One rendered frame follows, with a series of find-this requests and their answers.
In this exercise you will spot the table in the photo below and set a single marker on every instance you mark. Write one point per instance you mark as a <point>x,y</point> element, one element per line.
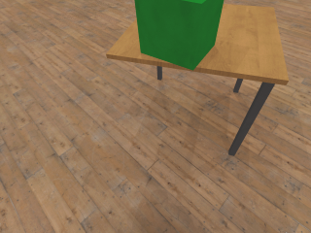
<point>247,47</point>

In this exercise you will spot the carton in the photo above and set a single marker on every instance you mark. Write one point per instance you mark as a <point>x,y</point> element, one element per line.
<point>180,32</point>

